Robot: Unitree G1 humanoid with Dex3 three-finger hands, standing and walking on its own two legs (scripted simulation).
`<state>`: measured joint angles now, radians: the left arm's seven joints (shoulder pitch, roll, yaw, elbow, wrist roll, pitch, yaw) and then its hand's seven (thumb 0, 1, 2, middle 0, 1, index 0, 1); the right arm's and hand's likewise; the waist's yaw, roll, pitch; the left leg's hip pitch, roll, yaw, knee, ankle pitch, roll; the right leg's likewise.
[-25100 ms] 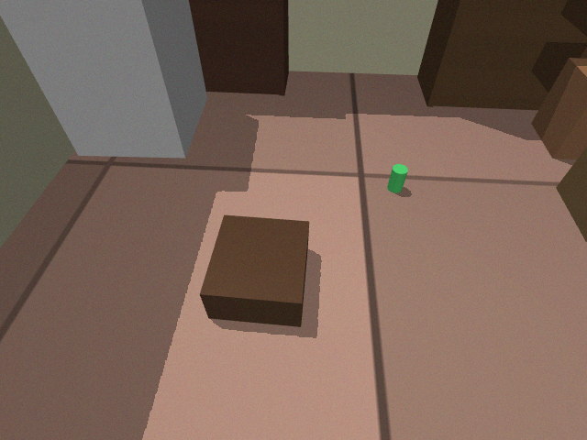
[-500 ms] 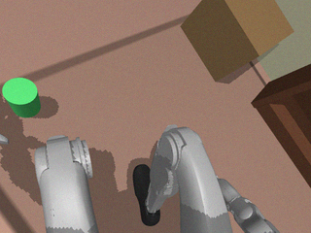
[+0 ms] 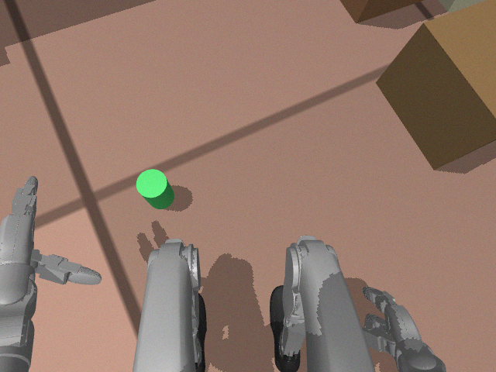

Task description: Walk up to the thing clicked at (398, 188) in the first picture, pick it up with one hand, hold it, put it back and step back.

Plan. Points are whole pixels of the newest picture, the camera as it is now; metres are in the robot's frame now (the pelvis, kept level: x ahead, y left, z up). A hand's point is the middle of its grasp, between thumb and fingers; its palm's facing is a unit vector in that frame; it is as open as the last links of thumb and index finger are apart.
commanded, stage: home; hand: left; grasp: from the side
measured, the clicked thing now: (156, 190) +0.48 +0.23 -0.39
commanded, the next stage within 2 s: none
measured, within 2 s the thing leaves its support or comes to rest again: neither
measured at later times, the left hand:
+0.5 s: hand (9, 271) +0.26 +0.23 +0.12, palm faces +0.18 -0.92 -0.36, open 17.2 cm
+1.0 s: hand out of the picture +0.22 +0.20 +0.21, palm faces +0.19 -0.94 -0.29, open 17.4 cm
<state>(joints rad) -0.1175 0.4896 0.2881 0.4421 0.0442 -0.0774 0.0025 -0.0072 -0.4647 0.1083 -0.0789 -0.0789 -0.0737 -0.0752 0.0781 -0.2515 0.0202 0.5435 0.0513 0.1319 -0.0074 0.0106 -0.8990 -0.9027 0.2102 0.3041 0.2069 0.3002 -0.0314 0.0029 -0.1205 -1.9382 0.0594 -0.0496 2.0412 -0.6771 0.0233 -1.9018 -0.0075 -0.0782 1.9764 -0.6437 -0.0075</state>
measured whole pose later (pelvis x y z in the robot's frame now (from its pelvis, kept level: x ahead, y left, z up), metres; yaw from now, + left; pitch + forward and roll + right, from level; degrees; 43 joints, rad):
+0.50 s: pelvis +0.06 +0.00 +0.22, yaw +4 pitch +18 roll -3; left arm 0.23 0.28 0.07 0.25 -0.01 0.21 0.18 0.00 -0.49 0.08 -0.07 -0.06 -0.06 -0.06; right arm 0.23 -0.23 0.02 0.51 0.05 -0.01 -0.15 0.01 -0.90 -0.90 0.21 0.30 0.21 0.30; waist -0.06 0.00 -0.17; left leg -1.02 0.04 -0.03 1.26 -0.56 0.00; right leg -0.98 0.00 -0.08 1.20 -0.53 -0.01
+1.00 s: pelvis +0.08 +0.01 +0.27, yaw +5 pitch +8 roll -2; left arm 0.48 0.22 -0.02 -0.02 -0.01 0.27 0.16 0.00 -0.53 0.06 -0.06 -0.06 -0.05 -0.05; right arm 0.27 -0.20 0.04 0.47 0.01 -0.11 -0.18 0.02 -0.89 -0.90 0.21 0.30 0.21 0.30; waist -0.01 0.02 -0.11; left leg -0.65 0.03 -0.01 0.98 -0.48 0.01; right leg -0.61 -0.01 -0.07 0.92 -0.45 0.00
